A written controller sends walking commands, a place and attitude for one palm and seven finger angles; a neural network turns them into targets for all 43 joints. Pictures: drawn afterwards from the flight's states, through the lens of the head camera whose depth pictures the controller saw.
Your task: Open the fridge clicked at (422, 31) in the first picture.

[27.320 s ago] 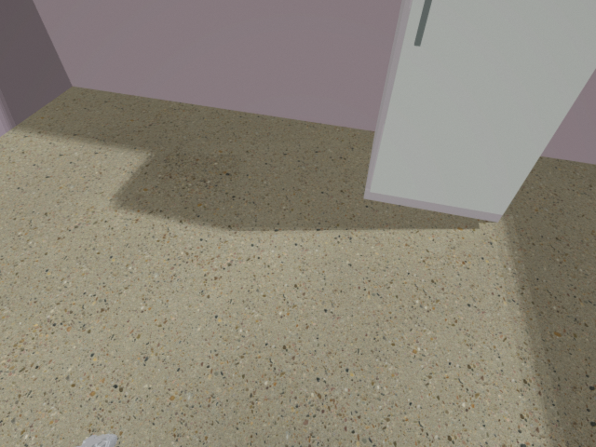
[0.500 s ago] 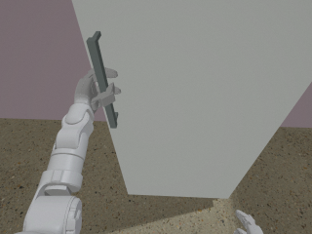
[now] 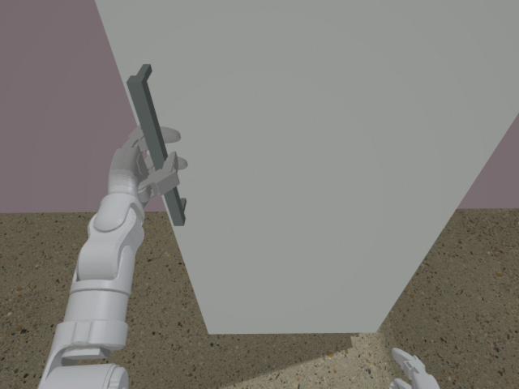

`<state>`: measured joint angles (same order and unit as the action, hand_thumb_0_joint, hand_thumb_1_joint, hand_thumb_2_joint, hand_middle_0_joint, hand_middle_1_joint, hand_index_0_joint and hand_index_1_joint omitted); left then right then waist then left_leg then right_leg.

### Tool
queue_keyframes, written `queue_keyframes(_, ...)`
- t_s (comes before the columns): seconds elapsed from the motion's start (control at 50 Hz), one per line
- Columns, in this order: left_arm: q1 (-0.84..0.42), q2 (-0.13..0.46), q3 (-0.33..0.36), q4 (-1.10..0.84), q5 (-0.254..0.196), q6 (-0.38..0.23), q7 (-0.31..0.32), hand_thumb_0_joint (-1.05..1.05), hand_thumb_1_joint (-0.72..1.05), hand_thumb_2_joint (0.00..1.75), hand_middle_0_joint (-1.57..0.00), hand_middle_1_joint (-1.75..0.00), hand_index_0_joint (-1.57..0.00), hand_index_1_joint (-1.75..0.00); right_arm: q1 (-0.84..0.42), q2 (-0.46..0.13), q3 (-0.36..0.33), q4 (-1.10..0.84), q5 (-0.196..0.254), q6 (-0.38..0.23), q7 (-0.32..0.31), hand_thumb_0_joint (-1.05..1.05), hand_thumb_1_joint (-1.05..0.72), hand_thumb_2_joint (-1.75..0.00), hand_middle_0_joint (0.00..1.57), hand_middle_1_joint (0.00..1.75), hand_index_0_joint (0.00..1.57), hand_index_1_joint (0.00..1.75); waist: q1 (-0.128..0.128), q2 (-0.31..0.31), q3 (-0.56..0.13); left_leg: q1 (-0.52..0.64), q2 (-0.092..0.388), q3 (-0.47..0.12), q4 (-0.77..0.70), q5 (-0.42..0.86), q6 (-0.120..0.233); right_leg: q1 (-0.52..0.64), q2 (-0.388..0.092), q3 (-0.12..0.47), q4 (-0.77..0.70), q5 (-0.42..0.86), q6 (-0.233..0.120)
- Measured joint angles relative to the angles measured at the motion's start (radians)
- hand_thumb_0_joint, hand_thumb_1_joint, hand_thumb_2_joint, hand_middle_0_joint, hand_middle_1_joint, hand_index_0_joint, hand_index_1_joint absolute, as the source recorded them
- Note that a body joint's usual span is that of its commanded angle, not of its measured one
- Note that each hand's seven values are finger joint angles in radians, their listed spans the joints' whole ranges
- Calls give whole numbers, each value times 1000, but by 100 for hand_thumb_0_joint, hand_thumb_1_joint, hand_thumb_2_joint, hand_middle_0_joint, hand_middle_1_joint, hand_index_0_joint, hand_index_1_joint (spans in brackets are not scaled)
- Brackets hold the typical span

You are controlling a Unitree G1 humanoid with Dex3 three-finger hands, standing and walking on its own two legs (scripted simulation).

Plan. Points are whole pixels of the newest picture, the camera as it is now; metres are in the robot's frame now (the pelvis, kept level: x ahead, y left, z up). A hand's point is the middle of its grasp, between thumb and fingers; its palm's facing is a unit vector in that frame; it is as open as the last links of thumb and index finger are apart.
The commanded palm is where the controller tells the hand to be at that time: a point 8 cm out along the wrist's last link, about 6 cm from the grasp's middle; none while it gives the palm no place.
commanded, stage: pull the door a little, standing still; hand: left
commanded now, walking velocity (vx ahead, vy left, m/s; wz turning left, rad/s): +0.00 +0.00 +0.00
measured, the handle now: (165, 157) +0.43 +0.18 +0.16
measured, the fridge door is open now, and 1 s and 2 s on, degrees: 0 9 31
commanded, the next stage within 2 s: walk backward, drawing the door open in 0.58 s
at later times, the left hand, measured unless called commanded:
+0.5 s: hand (171, 179) +0.36 +0.15 +0.17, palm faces +0.05 -1.00 -0.02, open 6.0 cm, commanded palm +0.29 +0.20 +0.17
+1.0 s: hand (168, 221) +0.29 +0.14 +0.16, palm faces +0.15 -0.95 -0.27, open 6.3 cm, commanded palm +0.25 +0.19 +0.17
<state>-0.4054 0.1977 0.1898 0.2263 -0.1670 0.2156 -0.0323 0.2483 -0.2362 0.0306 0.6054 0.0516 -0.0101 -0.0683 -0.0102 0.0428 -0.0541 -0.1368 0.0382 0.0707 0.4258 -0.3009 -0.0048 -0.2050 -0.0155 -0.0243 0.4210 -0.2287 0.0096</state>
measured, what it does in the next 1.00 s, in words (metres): shifts its weight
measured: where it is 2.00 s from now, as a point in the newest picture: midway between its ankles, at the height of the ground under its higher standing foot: outside the picture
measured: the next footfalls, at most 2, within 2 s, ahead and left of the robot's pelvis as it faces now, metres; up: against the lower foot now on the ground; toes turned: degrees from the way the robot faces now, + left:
left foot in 1.28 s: +0.07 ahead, +0.08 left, +0.00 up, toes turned +4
right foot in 1.62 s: +0.02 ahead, -0.23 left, +0.00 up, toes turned +16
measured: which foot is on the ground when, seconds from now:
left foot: down 0.00-1.00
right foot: down 0.00-1.00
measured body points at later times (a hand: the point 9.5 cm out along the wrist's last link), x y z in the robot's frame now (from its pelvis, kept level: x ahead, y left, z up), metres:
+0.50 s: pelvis +0.03 +0.00 +0.00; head +0.01 -0.02 +0.45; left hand +0.36 +0.20 +0.17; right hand +0.21 -0.22 -0.08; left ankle -0.05 +0.12 -0.74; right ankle -0.01 -0.13 -0.74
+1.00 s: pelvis +0.06 -0.01 +0.01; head +0.07 -0.05 +0.46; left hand +0.28 +0.19 +0.18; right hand +0.24 -0.23 -0.08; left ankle -0.04 +0.13 -0.72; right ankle +0.00 -0.12 -0.73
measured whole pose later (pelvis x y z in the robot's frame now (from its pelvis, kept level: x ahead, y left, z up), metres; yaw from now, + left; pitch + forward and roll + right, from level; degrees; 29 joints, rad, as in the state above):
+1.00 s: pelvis +0.06 -0.01 +0.01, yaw -2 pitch +3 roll +1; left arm 0.40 0.23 0.09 -0.50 -0.07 -0.02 0.09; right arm 0.18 -0.20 0.03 0.49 -0.02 0.06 -0.05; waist 0.00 0.07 -0.04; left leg -0.12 0.03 0.02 0.47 -0.24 -0.01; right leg -0.23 -0.03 -0.06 0.54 -0.23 0.00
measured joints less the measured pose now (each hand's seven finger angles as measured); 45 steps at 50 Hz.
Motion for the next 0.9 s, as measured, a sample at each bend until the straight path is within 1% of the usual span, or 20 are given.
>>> queue_keyframes(0.12, 58, -12, -22, -111, 7, 53, 9, 2, 79, 80, -32, -140, -30, -139, -13, -1, -4, -6, -4, 5, 5, 1, -90, -90, 20, 30, 20, 30, 9, 4, -5, 12, -1, -4, -3, -12, 1, 14, -2, -5, -2, -14, 2)
queue_keyframes(0.2, 56, -9, -35, -121, -1, 72, -14, 2, 78, 80, -33, -139, -31, -139, -32, 2, 2, 1, -8, 13, -5, 1, -90, -90, 20, 30, 20, 30, 21, 3, -6, 16, -2, -13, -1, -18, 1, 23, -3, -13, -3, -22, 3)
queue_keyframes(0.26, 56, -10, -40, -127, -3, 84, -17, 2, 77, 81, -34, -138, -32, -138, -46, 6, 7, -1, -9, 19, -5, 1, -90, -90, 20, 30, 20, 30, 26, 2, -10, 18, -4, -17, -4, -17, 1, 26, -5, -18, -4, -24, 2)
queue_keyframes(0.36, 95, -12, -28, -167, -6, 96, -10, 2, 78, 80, -33, -137, -31, -137, -60, 16, 15, -26, -11, 27, 6, 1, -90, -89, 20, 30, 20, 30, 19, 7, -21, 22, -3, -12, -11, -13, 0, 26, -4, -13, -7, -23, 1)
queue_keyframes(0.44, 155, -9, -13, -233, -10, 106, -7, 2, 79, 80, -30, -135, -27, -136, -59, 22, 21, -50, -12, 35, 17, 1, -90, -89, 20, 30, 20, 30, 9, 9, -29, 26, -1, -4, -12, -13, 0, 24, -1, -3, -8, -25, -1)
queue_keyframes(0.52, 243, -8, 2, -338, -20, 120, -9, 2, 80, 81, -26, -134, -23, -133, -48, 21, 21, -66, -13, 41, 26, 1, -90, -89, 20, 30, 20, 30, 1, 11, -39, 27, 0, 4, -8, -12, 0, 21, 2, 5, -6, -28, -3)
queue_keyframes(0.6, 380, -14, 12, -493, -37, 134, -10, 1, 80, 81, -25, -133, -21, -132, -31, 13, 16, -79, -12, 45, 35, 1, -90, -89, 20, 30, 20, 30, 0, 15, -52, 27, 3, 7, 2, -14, 0, 16, 6, 7, -1, -32, -7)
queue_keyframes(0.64, 473, -20, 11, -589, -47, 134, -12, 1, 79, 80, -26, -133, -20, -131, -23, 9, 11, -84, -11, 44, 39, 1, -90, -90, 20, 30, 20, 30, 5, 16, -60, 26, 3, 6, 10, -17, -1, 13, 6, 2, 4, -36, -10)
queue_keyframes(0.7, 627, -28, 0, -742, -60, 128, -24, 1, 78, 80, -27, -132, -21, -132, -12, 3, 5, -88, -10, 37, 44, 1, -90, -90, 20, 30, 20, 30, 21, 17, -70, 27, 3, 0, 27, -25, -1, 11, 6, -7, 15, -46, -12)
queue_keyframes(0.72, 661, -13, -18, -773, -39, 104, -19, 1, 76, 80, -28, -132, -21, -132, -11, -1, 5, -92, -14, 36, 37, 1, -90, -90, 20, 30, 20, 30, 25, 18, -66, 23, 3, -4, 42, -30, 2, 16, 6, -9, 12, -53, -10)
queue_keyframes(0.76, 703, 33, -61, -780, 6, -3, 6, 1, 71, 80, -31, -132, -24, -133, -20, -4, 3, -89, -30, 36, 21, 1, -90, -90, 20, 30, 20, 30, 27, 10, -59, -3, -5, -15, 81, -39, 8, 17, -3, -15, 8, -76, -3)
queue_keyframes(0.78, 720, 43, -78, -775, 27, -56, 22, 0, 69, 80, -33, -133, -25, -134, -29, -6, 2, -87, -38, 42, 15, 1, -90, -90, 20, 30, 20, 30, 28, 9, -56, -13, -8, -20, 93, -42, 8, 12, -7, -18, 12, -86, -1)
queue_keyframes(0.82, 746, 46, -100, -768, 54, -133, 49, -1, 66, 80, -36, -134, -29, -136, -48, -10, -3, -86, -48, 58, 5, 1, -90, -90, 20, 30, 20, 30, 26, 15, -40, -22, -13, -29, 99, -39, 9, -4, -12, -25, 38, -85, 1)
queue_keyframes(0.86, 762, 42, -114, -758, 73, -180, 69, -2, 63, 80, -39, -136, -32, -137, -63, -8, -9, -90, -54, 76, 2, 1, -90, -90, 20, 30, 20, 30, 24, 22, -20, -18, -16, -36, 94, -16, 8, -25, -17, -30, 86, -58, 3)
queue_keyframes(0.9, 777, 38, -119, -749, 86, -206, 86, -3, 63, 81, -41, -137, -33, -138, -69, 1, -11, -98, -59, 84, 4, 1, -90, -90, 20, 30, 19, 30, 22, 26, -4, -3, -18, -40, 74, 12, 5, -39, -18, -29, 125, -28, 1)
